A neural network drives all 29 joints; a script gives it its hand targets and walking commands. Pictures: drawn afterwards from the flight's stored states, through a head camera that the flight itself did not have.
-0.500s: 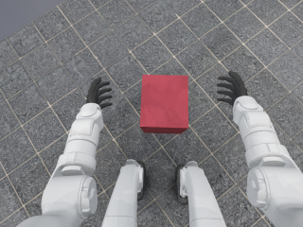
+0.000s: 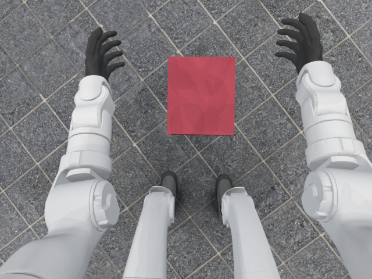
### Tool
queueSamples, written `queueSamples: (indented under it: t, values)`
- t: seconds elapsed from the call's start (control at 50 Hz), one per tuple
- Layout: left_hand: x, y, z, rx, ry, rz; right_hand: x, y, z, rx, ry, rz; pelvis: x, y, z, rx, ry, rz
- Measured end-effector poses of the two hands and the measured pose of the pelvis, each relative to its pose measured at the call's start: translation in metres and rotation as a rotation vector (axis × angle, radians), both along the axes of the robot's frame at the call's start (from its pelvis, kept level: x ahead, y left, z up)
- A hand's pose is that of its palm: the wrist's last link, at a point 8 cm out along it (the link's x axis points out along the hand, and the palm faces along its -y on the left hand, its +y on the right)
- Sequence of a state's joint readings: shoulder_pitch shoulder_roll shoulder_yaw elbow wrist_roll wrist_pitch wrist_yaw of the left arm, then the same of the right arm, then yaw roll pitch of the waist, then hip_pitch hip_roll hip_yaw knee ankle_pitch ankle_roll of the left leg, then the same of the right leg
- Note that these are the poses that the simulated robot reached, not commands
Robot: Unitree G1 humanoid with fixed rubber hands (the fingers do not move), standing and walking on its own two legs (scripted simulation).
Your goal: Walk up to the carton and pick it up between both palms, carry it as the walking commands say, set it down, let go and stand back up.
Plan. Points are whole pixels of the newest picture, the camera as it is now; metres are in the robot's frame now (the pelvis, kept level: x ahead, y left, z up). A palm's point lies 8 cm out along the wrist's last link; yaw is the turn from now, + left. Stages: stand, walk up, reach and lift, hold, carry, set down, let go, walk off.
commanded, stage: reach and lift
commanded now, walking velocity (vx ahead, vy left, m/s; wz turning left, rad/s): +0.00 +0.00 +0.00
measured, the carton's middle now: (200, 102) +0.49 -0.01 -0.53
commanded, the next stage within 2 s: none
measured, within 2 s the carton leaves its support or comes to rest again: neither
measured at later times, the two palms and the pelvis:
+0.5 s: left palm (125, 91) +0.48 +0.19 -0.27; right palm (274, 84) +0.49 -0.19 -0.27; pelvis -0.03 +0.00 -0.14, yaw +0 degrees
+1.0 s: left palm (140, 100) +0.48 +0.19 -0.41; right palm (257, 95) +0.49 -0.19 -0.41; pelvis -0.05 +0.00 -0.25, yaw +0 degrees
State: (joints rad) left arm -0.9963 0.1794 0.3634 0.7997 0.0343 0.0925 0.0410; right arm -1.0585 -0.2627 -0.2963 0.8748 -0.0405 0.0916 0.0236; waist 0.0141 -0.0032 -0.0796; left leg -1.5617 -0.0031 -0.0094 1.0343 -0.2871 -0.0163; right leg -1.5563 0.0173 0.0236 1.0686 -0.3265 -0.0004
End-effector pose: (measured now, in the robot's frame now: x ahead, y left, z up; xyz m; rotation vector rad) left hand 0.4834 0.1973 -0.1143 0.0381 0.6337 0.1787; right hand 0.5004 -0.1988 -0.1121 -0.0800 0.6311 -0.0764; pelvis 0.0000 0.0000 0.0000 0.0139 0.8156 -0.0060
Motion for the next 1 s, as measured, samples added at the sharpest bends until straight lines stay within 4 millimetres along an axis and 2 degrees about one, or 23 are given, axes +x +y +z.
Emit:
queueSamples:
  t: [0.08, 0.14, 0.3, 0.42, 0.54, 1.0]
  values:
    - [-0.005, 0.002, -0.013, -0.002, 0.019, 0.002, -0.005, -0.001, -0.013, 0.004, 0.018, -0.003, 0.001, 0.000, -0.006, 0.002, 0.023, 0.000]
    - [-0.005, 0.002, -0.027, -0.005, 0.028, 0.002, -0.006, 0.000, -0.028, 0.008, 0.030, -0.006, -0.002, 0.000, -0.018, 0.002, 0.039, -0.002]
    - [0.001, -0.004, -0.081, -0.010, 0.024, 0.001, -0.003, 0.004, -0.082, 0.001, 0.029, -0.011, -0.013, 0.001, -0.073, 0.003, 0.063, -0.002]
    - [-0.002, -0.005, -0.127, -0.004, 0.023, 0.011, -0.006, 0.006, -0.129, -0.005, 0.025, -0.019, -0.023, 0.002, -0.114, 0.002, 0.063, -0.001]
    - [-0.003, -0.004, -0.162, 0.000, 0.022, 0.020, -0.007, 0.007, -0.164, -0.007, 0.024, -0.028, -0.032, 0.002, -0.149, 0.000, 0.042, 0.000]
    - [-0.004, -0.010, -0.296, -0.004, 0.084, 0.005, -0.010, 0.010, -0.298, -0.007, 0.080, -0.038, -0.047, 0.003, -0.250, 0.001, -0.062, -0.002]
